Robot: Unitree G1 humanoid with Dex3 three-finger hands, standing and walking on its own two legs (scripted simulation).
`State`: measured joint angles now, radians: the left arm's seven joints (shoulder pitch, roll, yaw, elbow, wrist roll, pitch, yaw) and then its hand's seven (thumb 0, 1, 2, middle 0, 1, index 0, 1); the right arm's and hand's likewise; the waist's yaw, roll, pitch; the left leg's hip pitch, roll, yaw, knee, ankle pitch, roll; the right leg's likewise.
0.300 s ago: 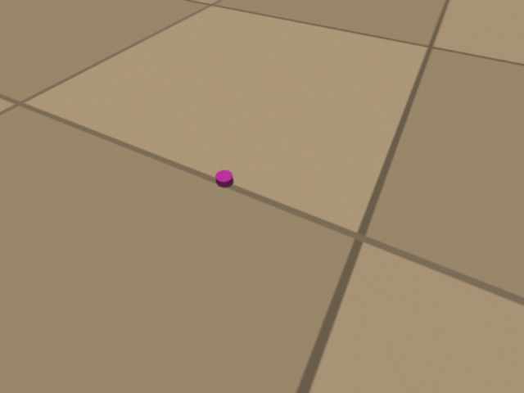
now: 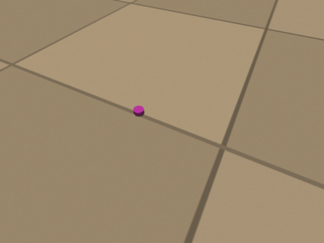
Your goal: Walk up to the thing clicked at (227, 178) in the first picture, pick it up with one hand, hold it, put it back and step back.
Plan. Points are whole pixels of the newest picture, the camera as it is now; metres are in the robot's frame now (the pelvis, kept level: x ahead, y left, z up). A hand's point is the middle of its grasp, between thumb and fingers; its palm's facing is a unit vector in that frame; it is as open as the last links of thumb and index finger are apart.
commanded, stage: stand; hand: left
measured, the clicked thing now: (138, 110) +1.32 +0.17 -0.76
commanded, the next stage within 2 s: walk up in 0.82 s
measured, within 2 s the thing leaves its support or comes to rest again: neither
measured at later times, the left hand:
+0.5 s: hand out of the picture +0.08 +0.25 -0.16, palm faces -0.03 -0.94 -0.34, open 7.4 cm
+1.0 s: hand out of the picture +0.09 +0.27 -0.16, palm faces -0.06 -0.93 -0.37, open 7.4 cm
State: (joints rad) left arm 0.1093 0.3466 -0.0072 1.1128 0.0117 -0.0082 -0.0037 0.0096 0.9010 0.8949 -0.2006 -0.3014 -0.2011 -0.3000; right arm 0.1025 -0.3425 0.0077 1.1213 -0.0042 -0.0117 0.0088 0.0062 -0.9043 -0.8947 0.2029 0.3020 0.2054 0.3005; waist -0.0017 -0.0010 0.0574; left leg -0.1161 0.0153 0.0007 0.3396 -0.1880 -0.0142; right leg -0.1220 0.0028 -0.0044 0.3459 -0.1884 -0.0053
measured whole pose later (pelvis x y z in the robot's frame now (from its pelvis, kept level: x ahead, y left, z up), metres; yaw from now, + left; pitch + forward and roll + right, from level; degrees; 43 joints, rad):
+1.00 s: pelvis +0.02 -0.01 -0.01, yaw -3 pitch -2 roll +1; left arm 0.21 0.41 0.07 1.04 0.04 -0.01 -0.06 0.01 0.90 0.89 -0.20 -0.30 -0.20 -0.30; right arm 0.21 -0.37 -0.07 1.01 -0.04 -0.05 0.05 0.01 -0.90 -0.89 0.21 0.30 0.21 0.30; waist 0.00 -0.03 0.03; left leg -0.13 0.01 0.04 0.46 -0.29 0.03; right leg -0.26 0.00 0.01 0.66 -0.46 -0.03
